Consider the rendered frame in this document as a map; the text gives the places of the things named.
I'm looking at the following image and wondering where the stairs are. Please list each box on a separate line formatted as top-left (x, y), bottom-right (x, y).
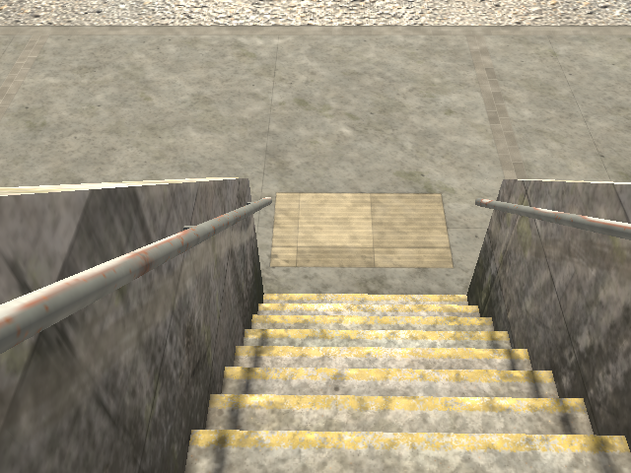
top-left (184, 294), bottom-right (631, 473)

